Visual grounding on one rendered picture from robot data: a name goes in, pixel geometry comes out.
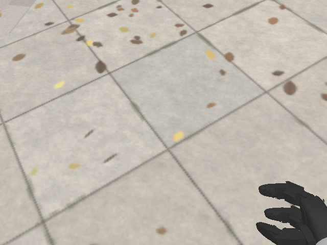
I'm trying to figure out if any robot right hand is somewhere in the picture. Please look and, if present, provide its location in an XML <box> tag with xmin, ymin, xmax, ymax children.
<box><xmin>256</xmin><ymin>181</ymin><xmax>327</xmax><ymax>245</ymax></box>

